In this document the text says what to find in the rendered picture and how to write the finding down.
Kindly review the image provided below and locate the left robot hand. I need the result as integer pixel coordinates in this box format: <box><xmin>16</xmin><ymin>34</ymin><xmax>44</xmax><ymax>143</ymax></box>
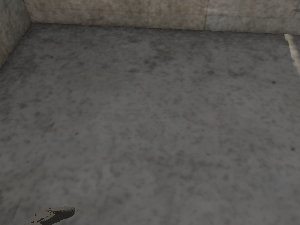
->
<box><xmin>24</xmin><ymin>206</ymin><xmax>75</xmax><ymax>225</ymax></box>

